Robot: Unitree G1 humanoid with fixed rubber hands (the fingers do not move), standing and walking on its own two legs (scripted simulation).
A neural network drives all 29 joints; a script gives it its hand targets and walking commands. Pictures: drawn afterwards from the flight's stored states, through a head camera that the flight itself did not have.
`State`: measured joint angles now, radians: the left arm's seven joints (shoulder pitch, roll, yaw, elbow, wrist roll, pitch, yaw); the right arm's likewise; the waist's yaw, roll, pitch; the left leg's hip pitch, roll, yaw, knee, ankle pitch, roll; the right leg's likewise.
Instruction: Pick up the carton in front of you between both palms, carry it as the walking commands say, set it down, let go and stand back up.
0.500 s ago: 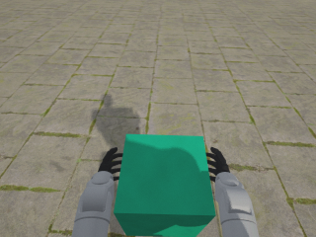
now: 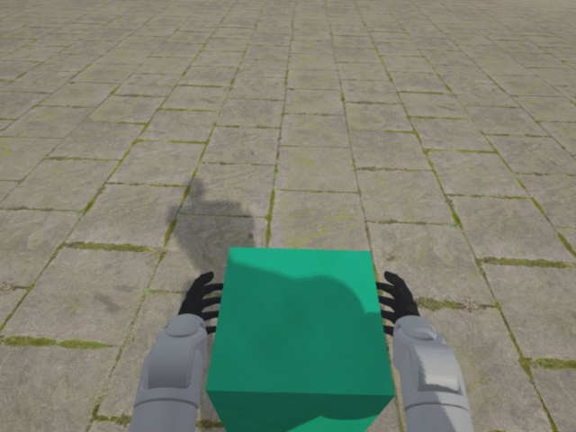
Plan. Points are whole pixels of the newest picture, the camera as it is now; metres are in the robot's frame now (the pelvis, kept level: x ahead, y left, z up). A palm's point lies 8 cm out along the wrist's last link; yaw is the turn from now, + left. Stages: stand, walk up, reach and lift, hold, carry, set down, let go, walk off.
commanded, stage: carry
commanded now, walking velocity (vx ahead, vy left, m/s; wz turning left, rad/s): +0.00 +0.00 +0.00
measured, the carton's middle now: (296, 348) +0.29 +0.00 -0.04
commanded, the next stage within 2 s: hold in 0.46 s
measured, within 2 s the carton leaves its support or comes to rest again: neither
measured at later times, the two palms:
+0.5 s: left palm (190, 332) +0.27 +0.15 +0.04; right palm (407, 333) +0.27 -0.15 +0.04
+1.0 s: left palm (180, 337) +0.28 +0.17 +0.00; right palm (377, 321) +0.31 -0.12 +0.00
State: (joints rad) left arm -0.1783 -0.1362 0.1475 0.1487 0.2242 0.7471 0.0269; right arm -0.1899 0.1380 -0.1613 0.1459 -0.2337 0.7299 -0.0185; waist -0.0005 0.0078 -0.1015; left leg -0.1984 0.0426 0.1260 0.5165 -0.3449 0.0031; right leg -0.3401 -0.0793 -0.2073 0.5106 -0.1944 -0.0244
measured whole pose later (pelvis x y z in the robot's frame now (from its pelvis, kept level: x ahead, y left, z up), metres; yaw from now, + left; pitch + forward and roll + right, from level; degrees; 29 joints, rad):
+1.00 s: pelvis -0.06 -0.01 -0.01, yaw +6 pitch -4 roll +0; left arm -0.63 -0.18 0.56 0.65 0.47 0.44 -0.06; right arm -0.63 0.19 -0.54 0.55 -0.44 0.51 0.02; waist -0.03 0.04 0.17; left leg -0.29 -0.03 -0.06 0.69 -0.34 0.02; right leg -0.38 0.03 0.02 0.63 -0.19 -0.01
